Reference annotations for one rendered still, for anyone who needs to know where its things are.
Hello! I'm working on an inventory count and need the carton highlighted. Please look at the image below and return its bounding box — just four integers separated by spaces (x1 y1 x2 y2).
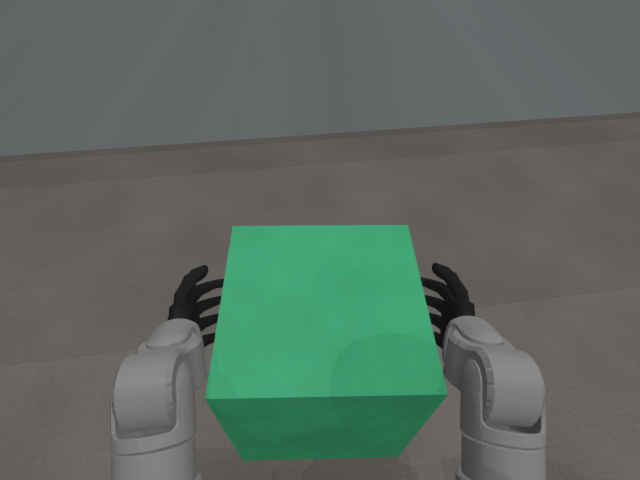
205 225 448 461

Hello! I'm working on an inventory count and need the robot right forearm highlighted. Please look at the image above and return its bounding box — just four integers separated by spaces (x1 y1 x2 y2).
442 316 546 480

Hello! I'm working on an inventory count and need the robot left hand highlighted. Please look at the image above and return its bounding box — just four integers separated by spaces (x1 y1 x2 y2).
167 265 224 347

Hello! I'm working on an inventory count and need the robot left forearm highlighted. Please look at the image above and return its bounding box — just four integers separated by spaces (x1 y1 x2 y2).
110 318 207 480

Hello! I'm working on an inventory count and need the robot right hand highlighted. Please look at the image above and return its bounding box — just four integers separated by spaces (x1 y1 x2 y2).
420 263 475 348

